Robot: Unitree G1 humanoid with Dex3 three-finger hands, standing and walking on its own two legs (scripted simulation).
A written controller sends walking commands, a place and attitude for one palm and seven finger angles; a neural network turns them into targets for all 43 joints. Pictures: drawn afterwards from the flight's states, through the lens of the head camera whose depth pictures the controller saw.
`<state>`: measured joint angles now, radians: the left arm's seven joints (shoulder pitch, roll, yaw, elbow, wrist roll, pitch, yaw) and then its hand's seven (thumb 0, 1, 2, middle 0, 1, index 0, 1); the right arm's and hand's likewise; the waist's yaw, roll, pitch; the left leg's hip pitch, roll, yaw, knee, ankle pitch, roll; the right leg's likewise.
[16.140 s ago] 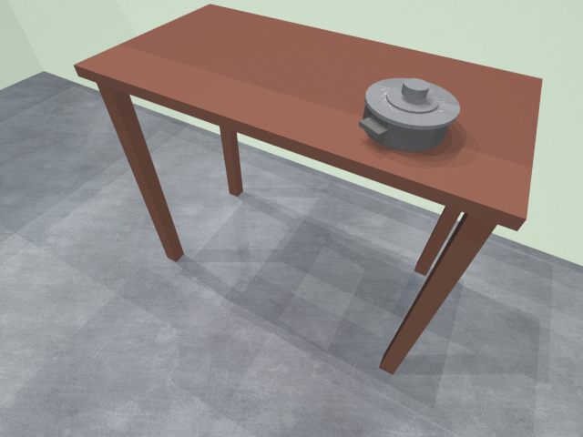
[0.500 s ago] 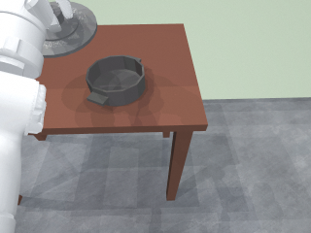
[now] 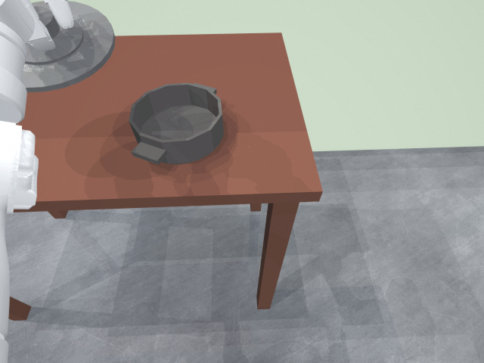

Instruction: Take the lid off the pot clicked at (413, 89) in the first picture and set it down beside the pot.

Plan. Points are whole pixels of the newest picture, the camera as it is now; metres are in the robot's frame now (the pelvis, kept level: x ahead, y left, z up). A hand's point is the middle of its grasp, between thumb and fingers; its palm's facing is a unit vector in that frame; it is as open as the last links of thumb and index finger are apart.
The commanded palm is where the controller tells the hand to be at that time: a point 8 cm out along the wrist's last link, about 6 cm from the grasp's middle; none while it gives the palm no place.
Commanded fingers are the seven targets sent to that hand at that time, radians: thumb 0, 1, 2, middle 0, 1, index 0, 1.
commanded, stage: move the lid sideways beside the pot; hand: left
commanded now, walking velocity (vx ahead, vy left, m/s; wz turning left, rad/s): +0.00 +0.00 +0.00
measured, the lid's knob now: (36, 24) +0.52 +0.24 +0.29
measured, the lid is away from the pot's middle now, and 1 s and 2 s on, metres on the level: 0.16 0.24 0.23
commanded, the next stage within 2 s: lower the lid onto the table in 0.92 s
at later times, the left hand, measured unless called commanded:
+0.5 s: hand out of the picture +0.49 +0.29 +0.30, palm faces -0.20 -0.13 -0.97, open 7.0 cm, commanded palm +0.50 +0.29 +0.38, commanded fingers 0.00 0.63 0.95 -0.77 -1.12 -0.92 -1.15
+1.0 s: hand out of the picture +0.49 +0.31 +0.30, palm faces -0.23 -0.15 -0.96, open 7.0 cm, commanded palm +0.51 +0.31 +0.38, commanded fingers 0.00 0.63 0.95 -0.77 -1.12 -0.92 -1.15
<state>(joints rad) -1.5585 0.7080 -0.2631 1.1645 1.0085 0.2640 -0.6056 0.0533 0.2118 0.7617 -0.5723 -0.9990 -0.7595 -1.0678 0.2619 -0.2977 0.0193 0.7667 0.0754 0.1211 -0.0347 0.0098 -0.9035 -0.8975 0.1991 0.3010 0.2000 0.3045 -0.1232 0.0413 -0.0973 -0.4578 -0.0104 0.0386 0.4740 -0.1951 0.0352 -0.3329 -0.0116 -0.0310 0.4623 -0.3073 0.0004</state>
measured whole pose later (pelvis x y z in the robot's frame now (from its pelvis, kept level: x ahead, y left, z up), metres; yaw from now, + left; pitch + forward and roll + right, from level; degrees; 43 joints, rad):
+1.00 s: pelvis +0.01 +0.01 +0.00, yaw +0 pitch +12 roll -1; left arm -1.57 0.88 -0.23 1.21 1.03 0.19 -0.63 0.06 0.22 0.76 -0.57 -1.00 -0.76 -1.07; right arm 0.26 -0.30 0.03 0.76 0.09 0.13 -0.05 0.01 -0.90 -0.90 0.20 0.30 0.20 0.30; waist -0.12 0.04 -0.08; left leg -0.49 -0.01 0.03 0.49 -0.22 0.04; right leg -0.34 0.00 -0.04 0.43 -0.30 0.01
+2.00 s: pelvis +0.01 +0.00 +0.00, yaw -1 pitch +12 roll -1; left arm -1.48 0.86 -0.19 1.29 1.02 0.21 -0.60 0.06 0.22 0.76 -0.56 -1.00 -0.76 -1.07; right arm 0.28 -0.31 0.03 0.75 0.09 0.10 -0.05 0.01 -0.90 -0.90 0.20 0.30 0.20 0.30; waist -0.14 0.04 -0.08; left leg -0.52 0.01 0.03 0.55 -0.25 0.03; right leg -0.37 0.01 -0.03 0.48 -0.33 0.00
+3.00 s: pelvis -0.01 +0.02 -0.01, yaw -2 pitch +15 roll -2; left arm -1.43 0.86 -0.18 1.37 1.01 0.09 -0.54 0.06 0.22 0.76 -0.56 -0.99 -0.76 -1.08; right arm 0.34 -0.30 0.03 0.77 0.09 0.09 -0.08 0.01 -0.90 -0.90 0.20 0.30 0.20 0.30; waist -0.17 0.03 -0.09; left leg -0.64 0.02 0.04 0.66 -0.27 0.05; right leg -0.49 0.01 -0.02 0.58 -0.34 0.02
